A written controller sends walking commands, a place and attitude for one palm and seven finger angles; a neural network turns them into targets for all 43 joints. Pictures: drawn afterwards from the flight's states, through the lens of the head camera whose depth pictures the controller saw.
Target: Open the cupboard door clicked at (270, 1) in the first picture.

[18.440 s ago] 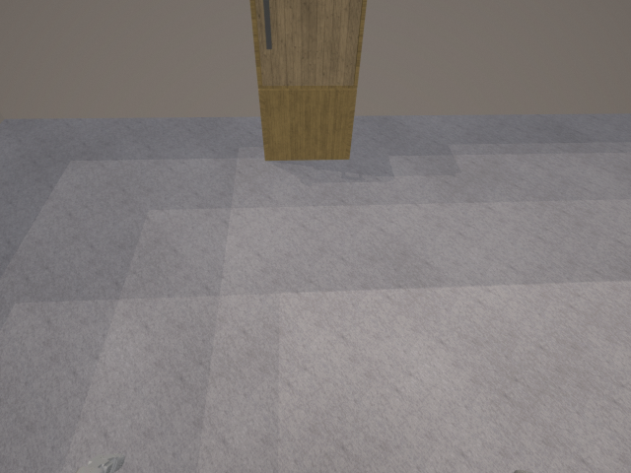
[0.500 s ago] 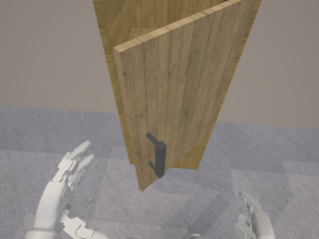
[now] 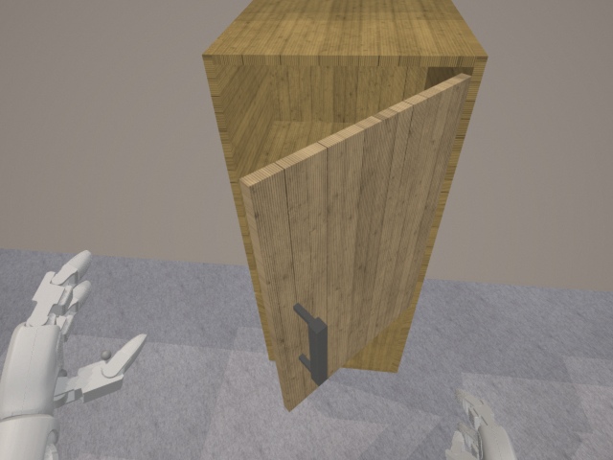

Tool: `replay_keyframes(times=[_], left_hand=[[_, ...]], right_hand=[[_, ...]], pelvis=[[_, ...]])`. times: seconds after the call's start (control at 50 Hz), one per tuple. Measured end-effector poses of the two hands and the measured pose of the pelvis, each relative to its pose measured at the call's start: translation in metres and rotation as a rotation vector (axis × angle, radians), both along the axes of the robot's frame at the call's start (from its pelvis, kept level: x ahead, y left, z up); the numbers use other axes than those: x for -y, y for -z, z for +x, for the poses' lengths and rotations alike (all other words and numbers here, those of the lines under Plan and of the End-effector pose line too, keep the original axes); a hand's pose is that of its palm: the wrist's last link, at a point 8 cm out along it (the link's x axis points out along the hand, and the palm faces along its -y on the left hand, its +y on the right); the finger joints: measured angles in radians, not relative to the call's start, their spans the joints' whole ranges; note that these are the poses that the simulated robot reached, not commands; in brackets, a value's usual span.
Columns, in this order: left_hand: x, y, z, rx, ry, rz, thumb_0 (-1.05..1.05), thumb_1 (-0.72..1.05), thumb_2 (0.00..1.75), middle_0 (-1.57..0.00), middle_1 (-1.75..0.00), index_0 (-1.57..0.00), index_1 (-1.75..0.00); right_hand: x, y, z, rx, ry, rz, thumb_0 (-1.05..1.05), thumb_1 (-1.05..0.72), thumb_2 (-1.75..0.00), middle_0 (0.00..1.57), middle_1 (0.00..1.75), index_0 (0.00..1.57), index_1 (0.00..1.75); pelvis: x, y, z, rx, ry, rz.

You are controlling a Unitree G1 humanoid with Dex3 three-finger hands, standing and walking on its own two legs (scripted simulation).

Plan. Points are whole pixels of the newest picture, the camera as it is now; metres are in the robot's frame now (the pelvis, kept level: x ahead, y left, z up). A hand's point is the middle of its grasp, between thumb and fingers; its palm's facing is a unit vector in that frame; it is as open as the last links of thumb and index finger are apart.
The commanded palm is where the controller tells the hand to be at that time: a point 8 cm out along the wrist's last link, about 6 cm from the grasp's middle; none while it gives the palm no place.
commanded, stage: draw the hand back to the body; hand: left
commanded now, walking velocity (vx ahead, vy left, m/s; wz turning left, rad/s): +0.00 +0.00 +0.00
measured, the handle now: (310, 345) +0.32 +0.04 -0.07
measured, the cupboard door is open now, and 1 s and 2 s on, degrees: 47 47 47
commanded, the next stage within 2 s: step back with the hand held close in 0.54 s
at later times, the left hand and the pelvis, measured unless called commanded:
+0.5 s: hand (78, 333) +0.19 +0.25 +0.17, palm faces +0.44 -0.80 -0.40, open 7.5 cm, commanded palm +0.14 +0.28 +0.18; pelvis +0.00 -0.01 +0.01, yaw -1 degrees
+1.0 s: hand (67, 336) +0.18 +0.26 +0.16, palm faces +0.33 -0.79 -0.51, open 7.4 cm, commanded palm +0.12 +0.30 +0.19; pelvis -0.03 +0.01 +0.01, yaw -2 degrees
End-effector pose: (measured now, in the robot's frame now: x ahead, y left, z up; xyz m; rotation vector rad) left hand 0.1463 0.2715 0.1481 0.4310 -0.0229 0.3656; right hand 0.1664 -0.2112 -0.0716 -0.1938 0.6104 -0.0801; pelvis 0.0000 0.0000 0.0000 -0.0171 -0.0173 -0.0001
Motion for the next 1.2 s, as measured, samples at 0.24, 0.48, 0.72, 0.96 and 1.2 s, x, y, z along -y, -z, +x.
replay_keyframes(times=[0.24, 0.48, 0.72, 0.96, 1.2], left_hand=[[-0.020, -0.051, -0.003, 0.171, -0.073, 0.097, 0.00, 0.72, 0.83, -0.21, -0.31, -0.20, -0.30], [-0.009, -0.035, -0.002, 0.108, -0.049, 0.051, 0.01, 0.87, 0.89, -0.21, -0.31, -0.21, -0.30], [-0.013, -0.042, 0.000, 0.136, -0.056, 0.074, 0.01, 0.89, 0.90, -0.22, -0.31, -0.21, -0.30], [-0.021, -0.035, 0.005, 0.064, 0.050, 0.144, 0.01, 0.89, 0.90, -0.22, -0.31, -0.21, -0.30], [-0.040, -0.041, -0.041, 0.150, 0.036, 0.195, 0.01, 0.89, 0.90, -0.22, -0.31, -0.21, -0.30]], right_hand=[[0.014, -0.009, 0.006, 0.003, -0.007, -0.015, 0.01, -0.90, -0.90, 0.21, 0.30, 0.20, 0.30], [0.021, -0.007, -0.001, -0.029, 0.004, -0.022, 0.01, -0.90, -0.90, 0.21, 0.30, 0.20, 0.30], [0.021, -0.008, -0.003, -0.037, 0.003, -0.017, 0.01, -0.90, -0.90, 0.21, 0.30, 0.20, 0.30], [0.036, -0.013, -0.029, -0.108, 0.124, -0.065, 0.01, -0.90, -0.90, 0.21, 0.30, 0.20, 0.30], [0.020, -0.015, -0.069, -0.089, 0.120, -0.083, 0.01, -0.90, -0.90, 0.21, 0.30, 0.20, 0.30]], pelvis=[[0.007, -0.010, -0.002, 0.042, 0.009, 0.003], [0.012, -0.013, -0.004, 0.054, 0.016, 0.005], [0.013, -0.015, -0.008, 0.048, 0.018, 0.000], [-0.004, -0.015, -0.024, -0.023, 0.042, 0.006], [-0.016, -0.006, -0.063, -0.001, 0.042, 0.015]])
